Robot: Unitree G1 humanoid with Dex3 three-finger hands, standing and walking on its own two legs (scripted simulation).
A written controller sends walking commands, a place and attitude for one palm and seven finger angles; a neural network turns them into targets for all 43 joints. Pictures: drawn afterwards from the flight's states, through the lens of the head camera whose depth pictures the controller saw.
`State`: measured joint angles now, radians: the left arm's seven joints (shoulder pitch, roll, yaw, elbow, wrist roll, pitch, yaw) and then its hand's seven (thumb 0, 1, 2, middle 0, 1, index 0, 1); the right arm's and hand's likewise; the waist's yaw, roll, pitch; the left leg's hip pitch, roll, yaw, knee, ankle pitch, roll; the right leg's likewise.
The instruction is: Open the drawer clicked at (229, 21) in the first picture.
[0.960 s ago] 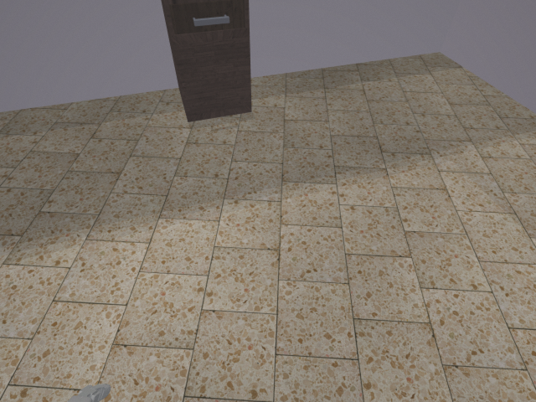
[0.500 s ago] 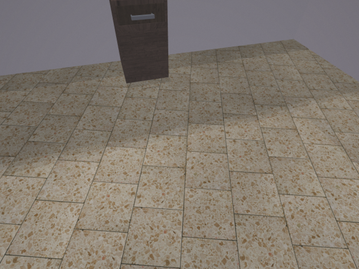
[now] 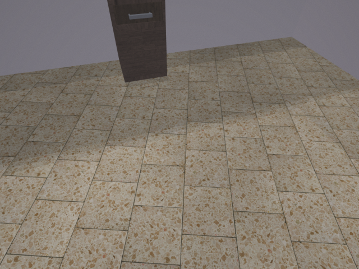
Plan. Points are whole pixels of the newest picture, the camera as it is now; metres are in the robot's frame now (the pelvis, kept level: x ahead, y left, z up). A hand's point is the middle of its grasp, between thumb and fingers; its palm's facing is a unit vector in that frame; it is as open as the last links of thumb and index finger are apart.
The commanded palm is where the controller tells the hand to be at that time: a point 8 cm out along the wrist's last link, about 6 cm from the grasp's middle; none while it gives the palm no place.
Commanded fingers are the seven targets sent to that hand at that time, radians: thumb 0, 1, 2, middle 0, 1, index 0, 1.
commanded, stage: look at it before walking up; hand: left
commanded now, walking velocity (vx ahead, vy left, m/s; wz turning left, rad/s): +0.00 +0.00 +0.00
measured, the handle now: (140, 15) +1.92 +0.42 -0.16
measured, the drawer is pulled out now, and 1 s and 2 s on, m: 0.00 0.00 0.00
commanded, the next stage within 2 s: walk to a spot facing it in 0.48 s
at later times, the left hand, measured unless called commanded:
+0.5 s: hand out of the picture +0.07 +0.24 -0.16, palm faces -0.02 -0.94 -0.33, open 7.4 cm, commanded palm none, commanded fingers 0.00 0.90 0.90 -0.20 -0.30 -0.20 -0.30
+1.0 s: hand out of the picture +0.05 +0.19 -0.19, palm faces -0.08 -0.99 -0.14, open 7.4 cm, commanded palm none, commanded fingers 0.00 0.90 0.90 -0.20 -0.30 -0.20 -0.30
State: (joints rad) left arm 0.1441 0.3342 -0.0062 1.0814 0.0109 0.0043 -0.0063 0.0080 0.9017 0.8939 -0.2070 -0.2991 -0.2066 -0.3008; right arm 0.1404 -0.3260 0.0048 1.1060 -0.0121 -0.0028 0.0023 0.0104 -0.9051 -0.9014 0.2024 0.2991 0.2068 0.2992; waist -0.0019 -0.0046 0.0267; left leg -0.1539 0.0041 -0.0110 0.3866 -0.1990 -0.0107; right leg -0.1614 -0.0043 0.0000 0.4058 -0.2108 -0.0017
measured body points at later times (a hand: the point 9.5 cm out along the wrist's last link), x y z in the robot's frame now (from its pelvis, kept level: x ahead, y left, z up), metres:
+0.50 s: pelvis +0.00 +0.00 +0.00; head +0.00 +0.00 +0.45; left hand +0.07 +0.29 -0.13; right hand +0.08 -0.30 -0.13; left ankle +0.01 +0.13 -0.74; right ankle +0.01 -0.12 -0.74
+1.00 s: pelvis +0.08 +0.01 -0.01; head +0.08 +0.03 +0.44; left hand +0.06 +0.25 -0.18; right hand +0.01 -0.21 -0.16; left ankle +0.01 +0.13 -0.74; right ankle +0.03 -0.10 -0.70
